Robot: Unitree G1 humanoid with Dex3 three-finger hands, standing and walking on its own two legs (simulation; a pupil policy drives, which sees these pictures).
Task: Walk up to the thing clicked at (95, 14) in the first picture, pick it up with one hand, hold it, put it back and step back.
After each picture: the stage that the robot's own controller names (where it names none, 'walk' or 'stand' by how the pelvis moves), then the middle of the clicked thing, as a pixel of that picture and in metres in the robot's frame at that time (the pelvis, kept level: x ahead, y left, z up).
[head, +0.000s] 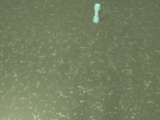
stand; (96, 13) +1.92 -0.19 -0.65
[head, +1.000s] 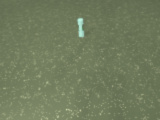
walk; (80, 28) +1.78 +0.14 -0.63
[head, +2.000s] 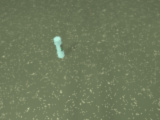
walk; (59, 47) +1.18 +0.33 -0.64
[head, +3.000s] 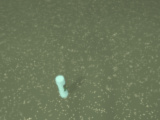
walk; (62, 87) +0.75 +0.25 -0.65
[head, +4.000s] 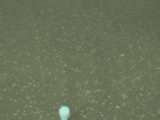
walk; (65, 118) +0.50 +0.16 -0.64
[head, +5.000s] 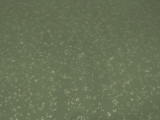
stand; out of the picture +0.40 +0.19 -0.65
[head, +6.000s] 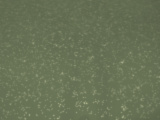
stand; out of the picture +0.39 +0.16 -0.65
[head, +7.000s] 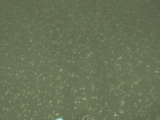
stand; out of the picture +0.41 +0.17 -0.66
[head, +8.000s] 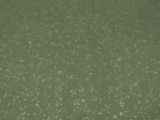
stand; out of the picture +0.39 +0.18 -0.66
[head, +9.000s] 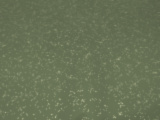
go down; out of the picture +0.38 +0.18 -0.66
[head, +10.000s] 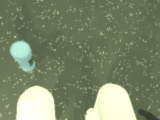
go down; (24, 58) +0.45 +0.21 -0.31
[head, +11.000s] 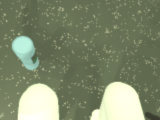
approach; (27, 55) +0.46 +0.22 -0.26
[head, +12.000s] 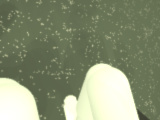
close in; out of the picture +0.45 +0.26 -0.16
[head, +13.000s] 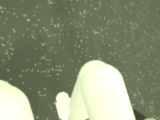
close; out of the picture +0.45 +0.28 -0.16
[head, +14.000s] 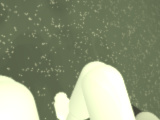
lift; out of the picture +0.41 +0.27 -0.17
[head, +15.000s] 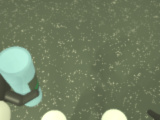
lift; (25, 82) +0.33 +0.18 +0.02
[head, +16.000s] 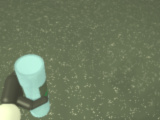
hold; (35, 90) +0.31 +0.16 +0.04
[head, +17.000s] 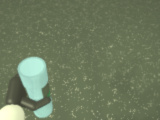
hold; (38, 91) +0.31 +0.16 +0.03
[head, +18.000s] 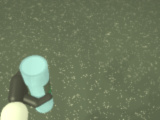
crouch; (40, 88) +0.33 +0.15 -0.01
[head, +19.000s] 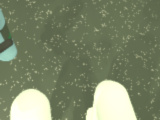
crouch; out of the picture +0.48 +0.22 -0.04
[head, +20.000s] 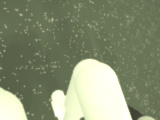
lower; out of the picture +0.46 +0.28 -0.17
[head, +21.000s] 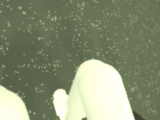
lower; out of the picture +0.46 +0.29 -0.17
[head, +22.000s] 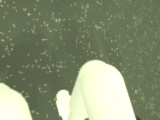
lower; out of the picture +0.45 +0.28 -0.17
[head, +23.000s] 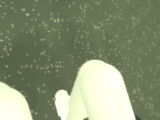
lower; out of the picture +0.45 +0.29 -0.16
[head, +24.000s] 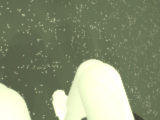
loosen; out of the picture +0.45 +0.27 -0.16
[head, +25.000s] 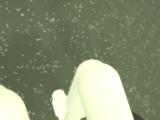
withdraw; out of the picture +0.45 +0.28 -0.17
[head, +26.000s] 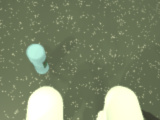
walk; (39, 61) +0.47 +0.20 -0.30
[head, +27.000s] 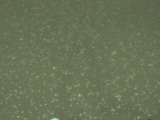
stand; out of the picture +0.40 +0.17 -0.59
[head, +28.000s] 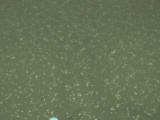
stand; out of the picture +0.40 +0.19 -0.60
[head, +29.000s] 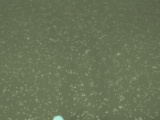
stand; out of the picture +0.41 +0.17 -0.63
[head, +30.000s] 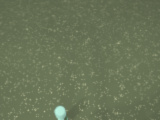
walk; (61, 117) +0.43 +0.17 -0.64
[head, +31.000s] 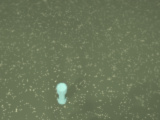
walk; (61, 94) +0.55 +0.12 -0.64
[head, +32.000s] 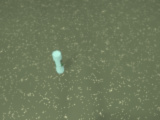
walk; (58, 62) +0.86 +0.26 -0.62
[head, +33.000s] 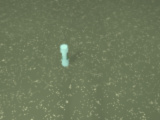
stand; (64, 55) +1.09 +0.19 -0.64
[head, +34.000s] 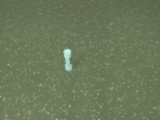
stand; (68, 60) +1.09 +0.16 -0.66
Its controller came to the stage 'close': yes
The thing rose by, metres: 0.68
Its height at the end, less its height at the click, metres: +0.00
